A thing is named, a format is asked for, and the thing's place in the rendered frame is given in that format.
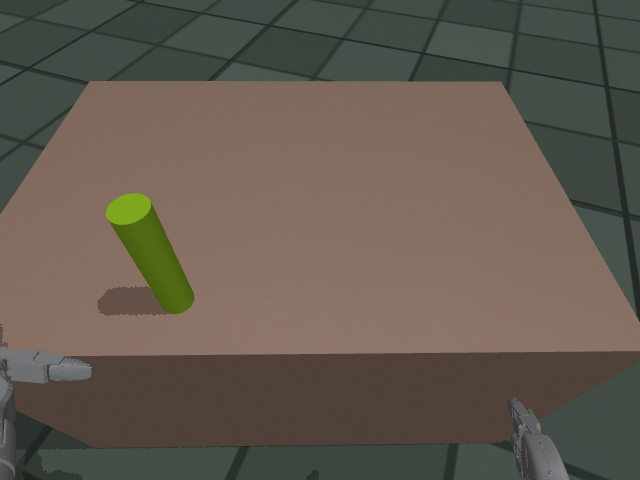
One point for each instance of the left robot hand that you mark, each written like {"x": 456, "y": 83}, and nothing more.
{"x": 37, "y": 366}

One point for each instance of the left robot arm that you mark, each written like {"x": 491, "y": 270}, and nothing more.
{"x": 7, "y": 430}

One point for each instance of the right robot hand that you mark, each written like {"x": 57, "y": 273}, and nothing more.
{"x": 536, "y": 455}

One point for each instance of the can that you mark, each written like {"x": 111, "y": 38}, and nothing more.
{"x": 136, "y": 223}

